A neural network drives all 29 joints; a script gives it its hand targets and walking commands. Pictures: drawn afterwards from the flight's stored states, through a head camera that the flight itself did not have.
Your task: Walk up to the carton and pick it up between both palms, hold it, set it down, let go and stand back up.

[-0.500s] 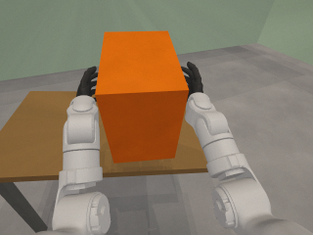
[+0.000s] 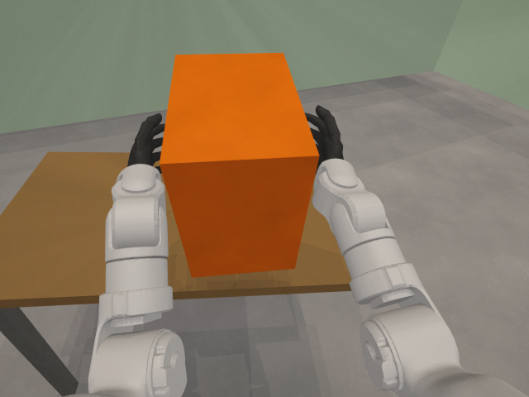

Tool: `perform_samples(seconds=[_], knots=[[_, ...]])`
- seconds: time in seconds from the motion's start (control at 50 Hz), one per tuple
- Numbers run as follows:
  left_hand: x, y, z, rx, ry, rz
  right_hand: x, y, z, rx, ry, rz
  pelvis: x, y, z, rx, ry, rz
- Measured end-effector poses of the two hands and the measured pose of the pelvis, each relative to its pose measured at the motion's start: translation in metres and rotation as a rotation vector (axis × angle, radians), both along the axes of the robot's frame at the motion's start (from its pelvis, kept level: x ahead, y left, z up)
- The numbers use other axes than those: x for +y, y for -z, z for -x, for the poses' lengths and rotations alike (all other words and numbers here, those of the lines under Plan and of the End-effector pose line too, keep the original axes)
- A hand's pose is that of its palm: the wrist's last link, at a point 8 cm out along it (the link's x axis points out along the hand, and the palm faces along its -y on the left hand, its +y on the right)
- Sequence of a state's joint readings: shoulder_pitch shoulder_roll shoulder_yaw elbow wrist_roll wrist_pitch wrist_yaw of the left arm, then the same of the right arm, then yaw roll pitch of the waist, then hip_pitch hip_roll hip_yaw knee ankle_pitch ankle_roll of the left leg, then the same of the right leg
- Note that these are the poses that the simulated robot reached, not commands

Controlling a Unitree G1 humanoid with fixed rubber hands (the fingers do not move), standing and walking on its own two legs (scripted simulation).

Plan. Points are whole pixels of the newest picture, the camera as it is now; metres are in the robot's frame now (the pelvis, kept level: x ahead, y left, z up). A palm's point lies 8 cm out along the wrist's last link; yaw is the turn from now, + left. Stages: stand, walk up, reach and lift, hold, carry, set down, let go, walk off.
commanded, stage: hold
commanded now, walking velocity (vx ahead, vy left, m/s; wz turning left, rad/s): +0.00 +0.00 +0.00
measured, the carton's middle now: (237, 165) +0.41 +0.01 +0.19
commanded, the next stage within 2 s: none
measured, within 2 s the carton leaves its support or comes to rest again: neither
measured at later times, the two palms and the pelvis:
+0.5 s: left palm (146, 167) +0.37 +0.14 +0.21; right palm (327, 159) +0.37 -0.12 +0.22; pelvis +0.00 +0.00 +0.00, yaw +0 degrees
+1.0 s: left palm (146, 166) +0.36 +0.14 +0.22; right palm (329, 160) +0.36 -0.12 +0.23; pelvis +0.00 +0.00 +0.00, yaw -1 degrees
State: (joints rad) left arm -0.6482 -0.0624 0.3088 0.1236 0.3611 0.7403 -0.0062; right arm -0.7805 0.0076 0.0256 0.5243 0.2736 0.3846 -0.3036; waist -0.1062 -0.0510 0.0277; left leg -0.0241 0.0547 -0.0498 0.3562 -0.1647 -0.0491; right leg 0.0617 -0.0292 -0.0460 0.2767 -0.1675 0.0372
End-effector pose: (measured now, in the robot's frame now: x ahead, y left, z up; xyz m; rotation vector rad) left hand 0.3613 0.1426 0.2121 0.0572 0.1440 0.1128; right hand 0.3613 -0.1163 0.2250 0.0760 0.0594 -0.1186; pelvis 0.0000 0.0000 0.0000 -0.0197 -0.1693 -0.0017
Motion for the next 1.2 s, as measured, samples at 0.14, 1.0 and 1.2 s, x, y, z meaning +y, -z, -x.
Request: perform_samples(seconds=[0.14,1.0,1.2], knots=[[-0.0003,-0.0003,-0.0008,0.004,0.003,0.003,-0.0003,-0.0002,-0.0001,0.004,0.004,0.000,0.0006,0.0000,-0.0004,0.001,0.002,-0.002],[-0.0028,-0.0038,-0.0016,0.008,0.009,-0.008,-0.0030,-0.0013,0.0003,0.004,0.010,-0.002,0.0003,-0.0001,0.0027,0.000,0.008,-0.003],[-0.0007,-0.0017,-0.0005,0.007,0.002,0.002,-0.0006,-0.0028,-0.0006,0.001,0.002,0.007,-0.0006,-0.0001,0.0022,-0.001,0.006,-0.003]])
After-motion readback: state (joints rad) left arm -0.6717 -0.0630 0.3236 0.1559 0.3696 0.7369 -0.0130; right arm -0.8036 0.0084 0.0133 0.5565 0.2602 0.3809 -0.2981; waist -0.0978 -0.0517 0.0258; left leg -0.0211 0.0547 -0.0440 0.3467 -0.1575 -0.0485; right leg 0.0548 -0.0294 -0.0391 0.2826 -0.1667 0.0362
